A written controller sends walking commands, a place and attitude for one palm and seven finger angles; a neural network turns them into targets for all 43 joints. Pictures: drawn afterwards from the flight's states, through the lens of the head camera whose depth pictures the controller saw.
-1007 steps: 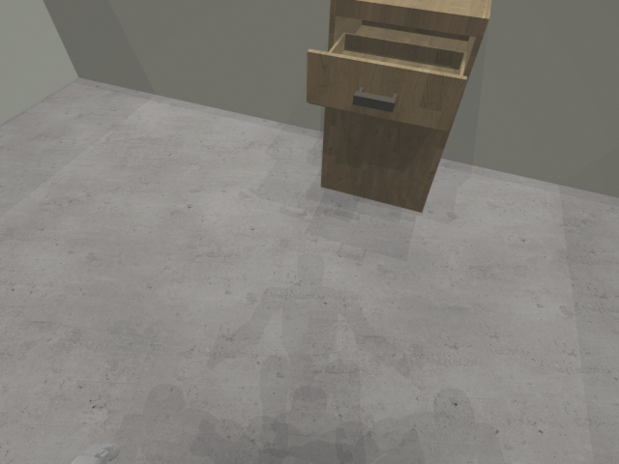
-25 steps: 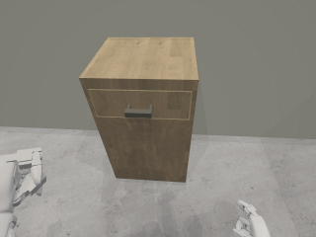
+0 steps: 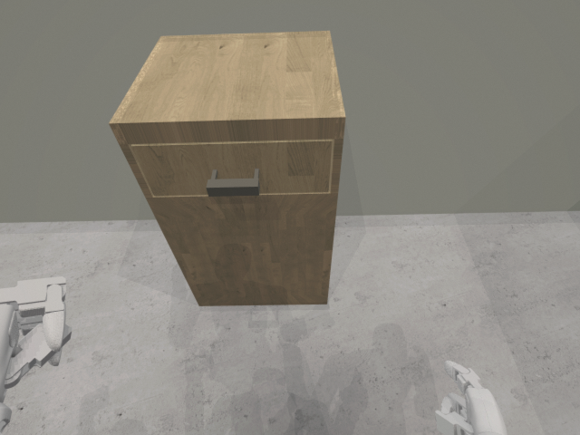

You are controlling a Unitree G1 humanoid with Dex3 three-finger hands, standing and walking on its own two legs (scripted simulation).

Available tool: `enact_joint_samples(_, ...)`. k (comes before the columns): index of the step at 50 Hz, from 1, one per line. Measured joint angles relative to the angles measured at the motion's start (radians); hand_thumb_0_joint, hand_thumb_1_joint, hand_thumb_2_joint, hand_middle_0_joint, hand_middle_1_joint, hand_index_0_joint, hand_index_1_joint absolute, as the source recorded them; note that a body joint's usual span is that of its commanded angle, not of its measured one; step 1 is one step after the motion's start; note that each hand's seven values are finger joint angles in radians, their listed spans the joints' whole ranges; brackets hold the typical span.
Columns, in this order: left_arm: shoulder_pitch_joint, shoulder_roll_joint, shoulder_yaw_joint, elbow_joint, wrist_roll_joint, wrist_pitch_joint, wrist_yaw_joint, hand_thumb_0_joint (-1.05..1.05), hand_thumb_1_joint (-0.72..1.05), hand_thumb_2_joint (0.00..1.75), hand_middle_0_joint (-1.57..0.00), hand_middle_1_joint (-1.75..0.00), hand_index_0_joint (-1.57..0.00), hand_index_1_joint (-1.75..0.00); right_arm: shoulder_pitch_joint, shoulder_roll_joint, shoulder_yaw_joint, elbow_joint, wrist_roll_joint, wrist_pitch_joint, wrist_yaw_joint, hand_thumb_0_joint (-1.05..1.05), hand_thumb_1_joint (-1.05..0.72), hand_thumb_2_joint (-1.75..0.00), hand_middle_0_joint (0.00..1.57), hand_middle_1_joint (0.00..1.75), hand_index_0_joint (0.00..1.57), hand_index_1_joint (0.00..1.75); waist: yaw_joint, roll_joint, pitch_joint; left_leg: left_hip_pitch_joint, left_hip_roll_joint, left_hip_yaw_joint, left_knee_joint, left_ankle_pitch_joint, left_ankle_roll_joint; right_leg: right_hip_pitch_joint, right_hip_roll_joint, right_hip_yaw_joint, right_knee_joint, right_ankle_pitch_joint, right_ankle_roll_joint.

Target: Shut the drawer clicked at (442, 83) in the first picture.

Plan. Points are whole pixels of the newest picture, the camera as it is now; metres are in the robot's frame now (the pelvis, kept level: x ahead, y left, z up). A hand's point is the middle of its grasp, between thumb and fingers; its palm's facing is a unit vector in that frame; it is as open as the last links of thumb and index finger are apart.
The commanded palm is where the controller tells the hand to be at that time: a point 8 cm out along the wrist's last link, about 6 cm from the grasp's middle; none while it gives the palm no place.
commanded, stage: step back with the hand held close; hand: left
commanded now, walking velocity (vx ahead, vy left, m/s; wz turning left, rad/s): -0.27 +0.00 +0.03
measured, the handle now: (234, 180) +0.66 +0.18 -0.08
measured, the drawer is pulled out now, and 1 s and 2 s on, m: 0.00 0.00 0.00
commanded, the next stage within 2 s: stop stepping back and stand still in 1.14 s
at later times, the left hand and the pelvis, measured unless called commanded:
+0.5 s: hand (4, 406) +0.12 +0.26 +0.15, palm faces +0.33 -0.79 -0.52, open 3.2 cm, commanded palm +0.05 +0.30 +0.17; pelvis -0.07 +0.01 -0.01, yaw +2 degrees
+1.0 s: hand out of the picture +0.06 +0.27 +0.17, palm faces +0.36 -0.82 -0.44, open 3.2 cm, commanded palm +0.00 +0.30 +0.17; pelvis -0.13 +0.02 -0.01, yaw +0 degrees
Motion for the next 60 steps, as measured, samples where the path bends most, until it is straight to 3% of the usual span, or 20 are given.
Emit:
enact_joint_samples(8,0.009,0.020,0.018,-0.027,0.000,-0.016,0.019,0.01,0.89,0.90,-1.40,-1.59,-1.40,-1.60,0.004,0.010,-0.004,-0.010,0.006,0.004,-0.004,0.01,-0.91,-0.89,0.20,0.30,0.20,0.30,0.002,-0.008,0.016,-0.047,-0.005,0.004,0.013,0.024,0.011,-0.058,-0.006,0.001,0.037,0.012,0.010)
enact_joint_samples(24,0.003,0.021,0.051,-0.065,0.042,-0.075,0.039,0.01,0.89,0.90,-1.40,-1.59,-1.40,-1.60,0.012,0.023,0.004,-0.027,0.000,-0.063,-0.006,0.01,-0.91,-0.89,0.21,0.30,0.21,0.30,-0.004,-0.024,0.042,-0.155,-0.002,-0.015,0.088,0.052,0.027,-0.165,0.010,-0.002,0.130,0.029,0.016)
enact_joint_samples(29,-0.006,0.019,0.065,-0.088,0.049,-0.079,0.039,0.01,0.89,0.90,-1.40,-1.59,-1.40,-1.60,0.012,0.021,-0.002,-0.016,-0.004,-0.079,-0.004,0.01,-0.91,-0.89,0.21,0.30,0.21,0.30,0.002,-0.026,0.051,-0.195,-0.001,-0.024,0.138,0.011,0.022,-0.195,0.021,0.002,0.167,0.025,0.005)
enact_joint_samples(32,-0.004,0.012,0.058,-0.106,0.040,-0.088,0.047,0.01,0.89,0.90,-1.40,-1.59,-1.40,-1.60,0.008,0.020,-0.008,0.005,-0.007,-0.080,0.003,0.01,-0.91,-0.89,0.21,0.30,0.21,0.30,0.005,-0.027,0.047,-0.221,0.000,-0.034,0.180,-0.062,-0.001,-0.203,0.026,-0.001,0.160,0.038,0.002)
enact_joint_samples(35,-0.014,0.009,0.040,-0.116,0.035,-0.095,0.058,0.01,0.89,0.90,-1.41,-1.59,-1.40,-1.60,0.005,0.020,-0.016,0.030,-0.008,-0.073,0.005,0.01,-0.91,-0.89,0.21,0.30,0.21,0.30,-0.003,-0.034,0.044,-0.232,-0.005,-0.048,0.206,-0.091,-0.019,-0.203,0.026,-0.005,0.162,0.044,0.005)
enact_joint_samples(38,-0.029,0.021,0.037,-0.114,0.035,-0.099,0.063,0.01,0.89,0.90,-1.41,-1.59,-1.40,-1.60,0.006,0.023,-0.018,0.040,-0.006,-0.064,-0.003,0.01,-0.91,-0.89,0.21,0.30,0.21,0.30,-0.017,-0.043,0.045,-0.227,-0.003,-0.049,0.191,-0.006,0.003,-0.206,0.029,-0.007,0.174,0.045,0.015)
enact_joint_samples(41,-0.045,0.043,0.061,-0.104,0.053,-0.102,0.055,0.01,0.89,0.90,-1.41,-1.59,-1.40,-1.60,0.006,0.029,-0.015,0.036,-0.015,-0.079,-0.011,0.01,-0.91,-0.89,0.21,0.30,0.21,0.30,-0.028,-0.034,0.048,-0.229,0.015,-0.050,0.160,0.089,0.041,-0.247,0.066,0.017,0.320,-0.059,0.019)
enact_joint_samples(43,-0.051,0.062,0.081,-0.101,0.057,-0.096,0.050,0.01,0.88,0.90,-1.41,-1.59,-1.40,-1.60,0.012,0.044,-0.017,0.037,-0.022,-0.092,-0.003,0.01,-0.91,-0.89,0.21,0.30,0.20,0.30,-0.031,-0.029,0.037,-0.232,0.026,-0.059,0.124,0.108,0.042,-0.259,0.094,0.028,0.477,-0.131,0.012)
enact_joint_samples(45,-0.040,0.072,0.097,-0.113,0.045,-0.091,0.053,0.01,0.88,0.90,-1.41,-1.59,-1.40,-1.60,0.021,0.057,-0.014,0.039,-0.025,-0.104,0.010,0.01,-0.91,-0.89,0.21,0.30,0.20,0.30,-0.025,-0.027,0.012,-0.237,0.040,-0.057,0.075,0.143,0.038,-0.221,0.100,0.015,0.515,-0.193,0.003)
enact_joint_samples(47,-0.017,0.070,0.101,-0.130,0.027,-0.090,0.056,0.01,0.89,0.90,-1.41,-1.59,-1.40,-1.60,0.026,0.068,-0.007,0.043,-0.027,-0.115,0.023,0.01,-0.91,-0.89,0.21,0.30,0.21,0.30,-0.010,-0.032,-0.020,-0.244,0.049,-0.048,0.020,0.181,0.027,-0.153,0.088,-0.004,0.450,-0.255,-0.011)
enact_joint_samples(49,-0.001,0.063,0.093,-0.141,0.012,-0.092,0.054,0.01,0.89,0.90,-1.40,-1.59,-1.40,-1.60,0.021,0.078,0.000,0.050,-0.032,-0.125,0.032,0.01,-0.91,-0.89,0.21,0.30,0.21,0.30,0.006,-0.039,-0.048,-0.254,0.054,-0.033,-0.034,0.218,0.016,-0.067,0.071,-0.021,0.295,-0.281,-0.026)
enact_joint_samples(52,0.008,0.068,0.096,-0.162,0.002,-0.113,0.052,0.01,0.89,0.90,-1.41,-1.60,-1.40,-1.60,-0.016,0.090,0.018,0.046,-0.037,-0.128,0.039,0.01,-0.91,-0.89,0.21,0.30,0.21,0.30,0.047,-0.090,-0.055,-0.309,0.043,0.027,-0.008,0.214,-0.019,0.021,0.007,0.013,0.035,-0.165,-0.048)
enact_joint_samples(53,-0.010,0.052,0.078,-0.154,0.005,-0.120,0.047,0.01,0.89,0.90,-1.41,-1.60,-1.40,-1.60,-0.036,0.083,0.020,0.059,-0.040,-0.127,0.036,0.01,-0.91,-0.89,0.21,0.30,0.21,0.30,0.053,-0.071,-0.036,-0.320,0.054,0.019,0.032,0.188,-0.028,0.015,0.016,0.020,0.044,-0.123,-0.021)
enact_joint_samples(56,-0.067,0.045,0.029,-0.144,0.011,-0.113,0.032,0.01,0.89,0.90,-1.41,-1.60,-1.40,-1.60,-0.038,0.077,0.026,0.093,-0.033,-0.130,0.020,0.01,-0.91,-0.89,0.21,0.30,0.21,0.30,0.028,-0.051,-0.009,-0.293,0.045,-0.012,0.057,0.159,-0.028,0.023,0.023,0.016,0.110,-0.145,0.033)
enact_joint_samples(58,-0.095,0.058,0.029,-0.143,0.003,-0.108,0.021,0.01,0.89,0.90,-1.41,-1.60,-1.40,-1.60,-0.026,0.079,0.024,0.088,-0.032,-0.128,0.013,0.01,-0.91,-0.89,0.21,0.30,0.21,0.30,0.000,-0.051,-0.004,-0.274,0.038,-0.018,0.020,0.261,0.011,0.005,0.028,0.014,0.175,-0.198,0.024)
enact_joint_samples(60,-0.108,0.082,0.054,-0.124,-0.010,-0.108,0.013,0.01,0.89,0.90,-1.41,-1.59,-1.40,-1.60,-0.026,0.088,0.021,0.078,-0.039,-0.119,0.015,0.01,-0.91,-0.89,0.21,0.30,0.21,0.30,-0.028,-0.058,0.000,-0.259,0.029,-0.025,-0.046,0.298,0.012,-0.044,0.049,0.018,0.248,-0.293,-0.010)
